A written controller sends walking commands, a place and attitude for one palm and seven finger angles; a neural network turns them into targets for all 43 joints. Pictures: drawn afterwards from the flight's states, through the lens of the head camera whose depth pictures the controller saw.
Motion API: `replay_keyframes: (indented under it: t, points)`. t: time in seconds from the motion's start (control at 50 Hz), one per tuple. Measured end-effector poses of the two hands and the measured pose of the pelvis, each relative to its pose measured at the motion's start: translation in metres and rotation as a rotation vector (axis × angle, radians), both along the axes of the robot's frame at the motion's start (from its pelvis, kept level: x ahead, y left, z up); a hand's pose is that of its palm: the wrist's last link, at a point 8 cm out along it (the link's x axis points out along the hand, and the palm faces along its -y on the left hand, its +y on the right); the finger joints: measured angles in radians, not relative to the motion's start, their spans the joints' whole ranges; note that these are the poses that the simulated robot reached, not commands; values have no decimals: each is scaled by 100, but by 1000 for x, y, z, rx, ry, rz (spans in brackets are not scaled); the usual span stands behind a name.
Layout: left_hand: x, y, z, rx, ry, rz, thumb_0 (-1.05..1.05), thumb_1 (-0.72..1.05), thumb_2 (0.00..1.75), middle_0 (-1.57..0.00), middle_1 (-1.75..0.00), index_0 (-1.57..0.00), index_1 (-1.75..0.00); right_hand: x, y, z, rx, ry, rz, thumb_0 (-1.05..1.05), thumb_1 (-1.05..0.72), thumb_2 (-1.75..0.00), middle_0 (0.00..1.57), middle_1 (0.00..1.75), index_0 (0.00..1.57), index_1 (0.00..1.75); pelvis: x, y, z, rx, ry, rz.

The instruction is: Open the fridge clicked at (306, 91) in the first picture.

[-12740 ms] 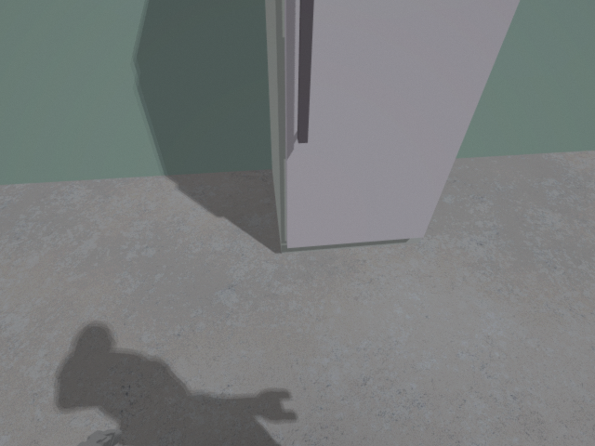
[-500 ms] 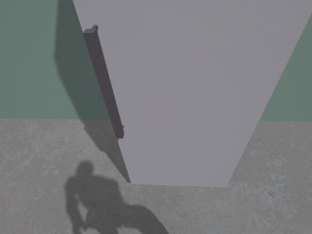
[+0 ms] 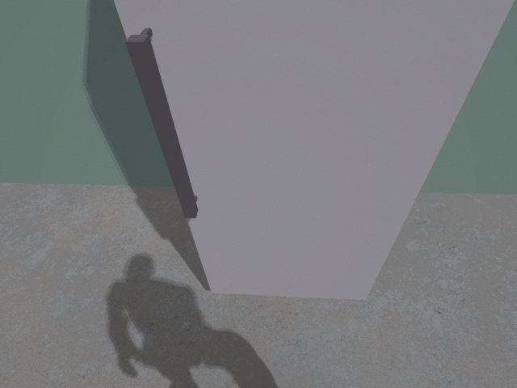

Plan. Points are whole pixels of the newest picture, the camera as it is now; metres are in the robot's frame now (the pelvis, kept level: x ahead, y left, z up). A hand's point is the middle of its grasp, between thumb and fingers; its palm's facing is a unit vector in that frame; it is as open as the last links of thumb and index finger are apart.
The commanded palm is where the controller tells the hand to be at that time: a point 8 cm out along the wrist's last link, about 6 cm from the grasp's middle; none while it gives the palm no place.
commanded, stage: come to a stop and stand still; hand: left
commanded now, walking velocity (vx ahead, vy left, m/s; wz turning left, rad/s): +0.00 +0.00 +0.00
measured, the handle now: (173, 141) +0.55 +0.21 +0.09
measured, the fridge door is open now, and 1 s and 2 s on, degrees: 0 0 0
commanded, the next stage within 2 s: look again from close up in 0.12 s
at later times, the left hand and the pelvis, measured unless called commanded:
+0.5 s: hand out of the picture -0.02 +0.18 -0.17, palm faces +0.04 -0.98 -0.19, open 7.4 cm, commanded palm none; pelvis -0.01 +0.01 +0.00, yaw +0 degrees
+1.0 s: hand out of the picture +0.00 +0.18 -0.17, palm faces +0.04 -0.98 -0.21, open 7.4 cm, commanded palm none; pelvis +0.00 +0.01 +0.00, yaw +0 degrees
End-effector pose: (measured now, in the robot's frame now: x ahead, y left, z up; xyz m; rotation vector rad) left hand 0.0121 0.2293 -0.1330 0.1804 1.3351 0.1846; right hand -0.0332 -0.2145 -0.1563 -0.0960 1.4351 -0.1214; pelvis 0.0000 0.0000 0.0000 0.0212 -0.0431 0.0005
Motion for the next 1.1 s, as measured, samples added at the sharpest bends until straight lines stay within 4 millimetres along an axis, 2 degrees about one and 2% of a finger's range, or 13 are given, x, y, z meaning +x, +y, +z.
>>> replay_keyframes:
  t: [0.14,0.26,0.6,0.8,1.1]
  points:
    - [-20,-7,-4,-25,40,14,0,91,90,-20,-30,-20,-30,-12,1,3,-3,20,-2,1,-91,-90,20,30,19,30,-6,-1,0,-1,2,-1]
    - [-30,-10,-7,-39,53,21,0,91,90,-20,-30,-20,-30,-18,8,3,8,26,-5,1,-91,-90,20,30,19,30,-9,1,0,-2,3,-1]
    - [-32,-2,-9,-43,55,25,1,91,90,-20,-30,-20,-30,-25,27,4,23,37,-17,1,-91,-90,20,30,19,30,-11,9,0,0,10,-3]
    - [-27,1,-8,-42,63,21,1,91,90,-20,-30,-20,-30,-15,26,5,11,30,-15,1,-91,-90,20,30,19,30,-6,12,0,0,15,-5]
    - [-7,4,-7,-27,42,16,1,91,90,-20,-30,-20,-30,17,16,4,-5,-10,9,1,-91,-90,20,30,19,30,6,9,0,-3,18,-3]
